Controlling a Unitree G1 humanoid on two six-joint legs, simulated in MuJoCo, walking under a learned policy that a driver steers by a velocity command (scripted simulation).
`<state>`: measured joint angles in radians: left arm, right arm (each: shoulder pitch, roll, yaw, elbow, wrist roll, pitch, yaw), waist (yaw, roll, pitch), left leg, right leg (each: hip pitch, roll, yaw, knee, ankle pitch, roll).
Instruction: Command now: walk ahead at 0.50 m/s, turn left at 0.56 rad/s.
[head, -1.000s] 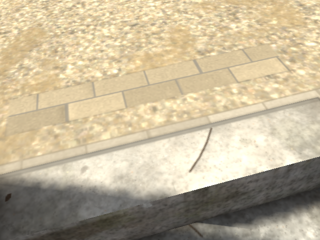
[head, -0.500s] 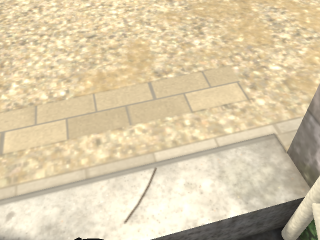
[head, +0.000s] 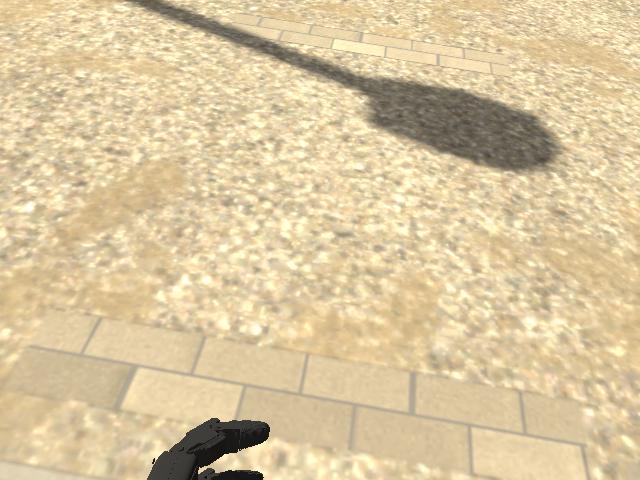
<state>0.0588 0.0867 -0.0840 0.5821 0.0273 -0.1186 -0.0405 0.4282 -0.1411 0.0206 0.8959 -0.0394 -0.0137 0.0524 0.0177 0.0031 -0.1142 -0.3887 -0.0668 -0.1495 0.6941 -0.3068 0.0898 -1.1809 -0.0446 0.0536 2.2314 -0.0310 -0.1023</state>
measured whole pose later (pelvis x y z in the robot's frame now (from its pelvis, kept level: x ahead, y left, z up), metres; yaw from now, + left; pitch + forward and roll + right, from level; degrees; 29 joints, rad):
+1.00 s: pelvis +0.44 +0.09 +0.23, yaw +30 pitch +2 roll -1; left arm 0.18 0.26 0.04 0.72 -0.03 -0.10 0.01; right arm 0.34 -0.22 -0.05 0.73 -0.02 -0.08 0.05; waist -0.02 -0.02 0.00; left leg -0.28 -0.07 0.07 0.44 -0.20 0.11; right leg -0.65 -0.10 0.07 1.30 -0.21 -0.05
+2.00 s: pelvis +1.00 +0.29 +0.22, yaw -4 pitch +3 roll +0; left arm 0.24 0.30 0.08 0.65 -0.02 0.01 0.02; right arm 0.16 -0.22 -0.05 0.66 -0.02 -0.08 -0.03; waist -0.01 -0.05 0.00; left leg -0.36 0.01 0.03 0.52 -0.20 0.01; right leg -0.56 0.05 0.08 1.29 -0.45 0.04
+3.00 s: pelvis +1.13 +0.27 +0.23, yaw -32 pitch +2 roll -1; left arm 0.20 0.27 0.08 0.64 0.00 0.04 0.03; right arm 0.19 -0.22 -0.05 0.78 -0.01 -0.01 -0.01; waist -0.03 -0.03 0.00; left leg -0.25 0.00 -0.03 0.47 -0.26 0.02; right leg -0.39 0.00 0.10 0.75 -0.40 0.08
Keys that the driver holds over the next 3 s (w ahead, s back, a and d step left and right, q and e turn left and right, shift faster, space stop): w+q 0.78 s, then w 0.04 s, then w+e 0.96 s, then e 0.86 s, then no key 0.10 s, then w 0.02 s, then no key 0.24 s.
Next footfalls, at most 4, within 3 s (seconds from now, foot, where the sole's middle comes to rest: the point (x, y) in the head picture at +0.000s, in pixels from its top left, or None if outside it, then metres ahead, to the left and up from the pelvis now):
0.28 right None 0.27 -0.19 -0.55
0.78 left None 0.47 0.16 -0.55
1.38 right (248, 309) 0.90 0.16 -0.55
1.84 left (153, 240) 1.09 0.41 -0.55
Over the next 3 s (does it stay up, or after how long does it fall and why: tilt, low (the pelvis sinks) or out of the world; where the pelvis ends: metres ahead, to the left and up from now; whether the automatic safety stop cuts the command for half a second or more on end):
stays up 1.13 0.27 0.23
